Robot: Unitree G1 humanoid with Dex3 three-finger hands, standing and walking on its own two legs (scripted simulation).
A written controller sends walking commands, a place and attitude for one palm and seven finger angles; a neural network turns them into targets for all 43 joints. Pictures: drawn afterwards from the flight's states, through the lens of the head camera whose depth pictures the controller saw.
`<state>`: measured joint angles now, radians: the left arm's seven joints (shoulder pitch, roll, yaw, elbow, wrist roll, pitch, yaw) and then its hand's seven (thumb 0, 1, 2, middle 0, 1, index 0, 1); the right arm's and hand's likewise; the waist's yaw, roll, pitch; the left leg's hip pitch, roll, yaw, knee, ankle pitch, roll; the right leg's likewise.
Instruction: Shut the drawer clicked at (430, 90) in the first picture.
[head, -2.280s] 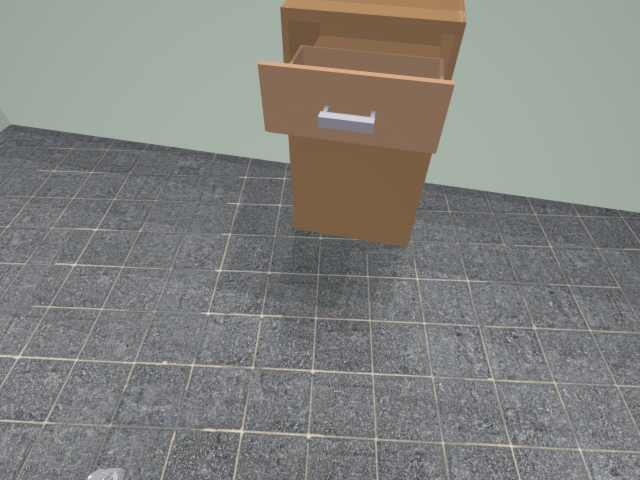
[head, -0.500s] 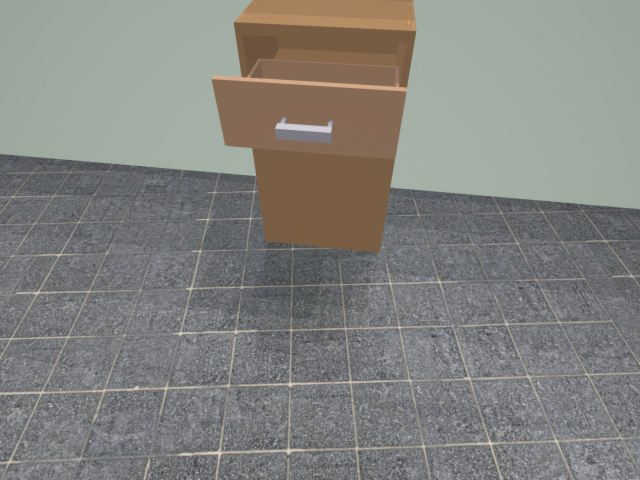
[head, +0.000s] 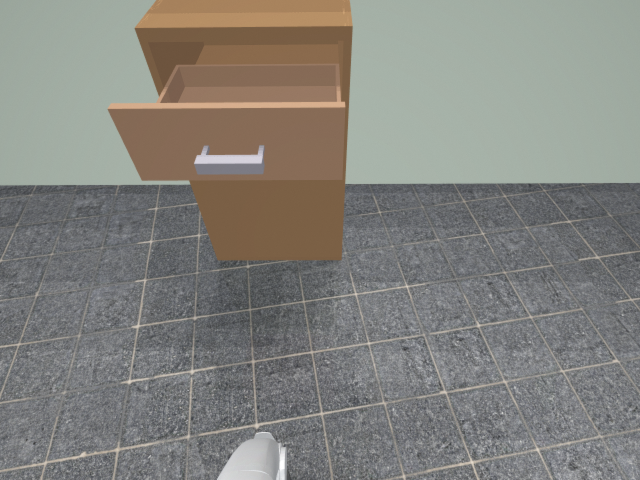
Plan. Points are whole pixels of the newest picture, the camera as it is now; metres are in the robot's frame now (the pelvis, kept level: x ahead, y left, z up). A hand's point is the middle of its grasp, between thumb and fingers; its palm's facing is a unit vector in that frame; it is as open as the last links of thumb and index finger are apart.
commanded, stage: take the last steps up to it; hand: left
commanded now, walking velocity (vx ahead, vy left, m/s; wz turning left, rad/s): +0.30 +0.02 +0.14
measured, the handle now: (232, 157) +0.68 +0.25 -0.01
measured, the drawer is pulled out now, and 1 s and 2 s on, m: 0.28 0.28 0.28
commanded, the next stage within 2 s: come to a stop and stand still in 0.86 s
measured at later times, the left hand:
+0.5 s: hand (211, 387) +0.27 +0.21 -0.16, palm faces +0.01 -0.98 -0.19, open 7.3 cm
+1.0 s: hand (218, 377) +0.30 +0.21 -0.20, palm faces +0.15 -0.97 -0.17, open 7.3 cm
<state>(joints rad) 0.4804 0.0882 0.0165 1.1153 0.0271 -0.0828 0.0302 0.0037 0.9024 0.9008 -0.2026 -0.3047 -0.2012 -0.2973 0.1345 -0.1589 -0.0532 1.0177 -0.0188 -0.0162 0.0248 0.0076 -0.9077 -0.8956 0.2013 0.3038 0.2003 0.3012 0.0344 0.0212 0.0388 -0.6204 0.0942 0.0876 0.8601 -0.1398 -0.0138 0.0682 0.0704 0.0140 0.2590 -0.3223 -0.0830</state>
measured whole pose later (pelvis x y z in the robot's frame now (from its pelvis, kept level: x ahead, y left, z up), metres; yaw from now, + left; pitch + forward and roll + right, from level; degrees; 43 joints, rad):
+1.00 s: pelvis +0.35 +0.04 -0.01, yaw +4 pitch -1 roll -2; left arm 0.37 0.18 0.05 1.09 0.02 -0.03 0.02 -0.01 0.92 0.90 -0.20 -0.30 -0.20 -0.30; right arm 0.21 -0.19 -0.05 1.03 -0.03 -0.04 0.00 0.01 -0.93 -0.90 0.20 0.30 0.20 0.30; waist 0.02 -0.02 0.04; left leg -0.34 0.07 0.12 0.59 -0.23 0.01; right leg -0.14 -0.07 -0.14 0.55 -0.38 0.03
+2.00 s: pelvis +0.32 -0.03 -0.02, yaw +2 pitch -2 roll +1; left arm 0.27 0.16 0.02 1.00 0.02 0.02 0.02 0.01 0.91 0.90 -0.20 -0.30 -0.20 -0.30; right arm 0.42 -0.16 -0.02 1.04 -0.04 0.03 -0.01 0.01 -0.91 -0.90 0.20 0.30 0.20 0.30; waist -0.05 0.03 0.04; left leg -0.38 0.02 -0.01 0.59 -0.20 -0.02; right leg -0.33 -0.03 0.00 0.68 -0.33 -0.01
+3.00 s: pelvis +0.38 -0.03 -0.03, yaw +2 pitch +7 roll +1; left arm 0.50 0.12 0.12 0.18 -0.18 -0.35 -0.06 0.00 0.91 0.90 -0.29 -0.40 -0.22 -0.35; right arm 0.21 -0.21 -0.07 0.74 0.00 -0.27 -0.02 0.01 -0.91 -0.90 0.21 0.30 0.20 0.30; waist -0.03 0.01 -0.11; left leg -0.53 0.03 -0.01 0.75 -0.34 -0.04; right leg -0.46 -0.03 0.00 0.79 -0.45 0.00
